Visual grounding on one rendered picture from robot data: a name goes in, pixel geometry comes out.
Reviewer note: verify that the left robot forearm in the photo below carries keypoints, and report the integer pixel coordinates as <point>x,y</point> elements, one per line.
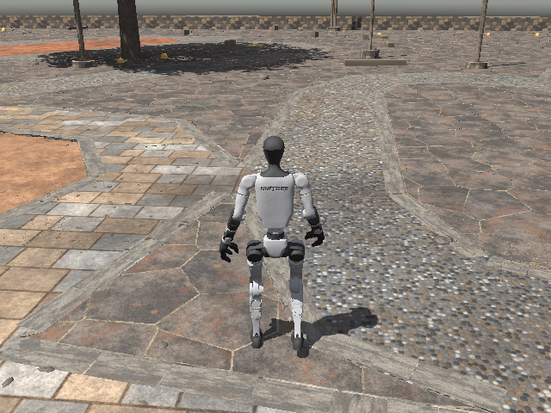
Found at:
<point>231,229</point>

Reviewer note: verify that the right robot upper arm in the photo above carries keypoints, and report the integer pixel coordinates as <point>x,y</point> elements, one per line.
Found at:
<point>301,181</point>

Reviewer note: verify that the right robot hand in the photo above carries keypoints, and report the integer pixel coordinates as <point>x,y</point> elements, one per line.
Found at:
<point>320,237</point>

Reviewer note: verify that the robot left shin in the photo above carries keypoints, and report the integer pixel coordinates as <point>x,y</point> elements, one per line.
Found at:
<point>256,311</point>

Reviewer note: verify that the left robot hand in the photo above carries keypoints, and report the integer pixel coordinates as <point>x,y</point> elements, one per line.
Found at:
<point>224,249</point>

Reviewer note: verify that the robot torso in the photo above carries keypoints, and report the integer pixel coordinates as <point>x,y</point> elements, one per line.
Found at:
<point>275,207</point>

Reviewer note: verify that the right robot forearm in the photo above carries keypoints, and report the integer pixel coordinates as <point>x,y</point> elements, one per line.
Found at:
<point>315,223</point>

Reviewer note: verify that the left robot upper arm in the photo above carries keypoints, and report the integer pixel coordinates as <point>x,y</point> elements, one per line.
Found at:
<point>242,197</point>

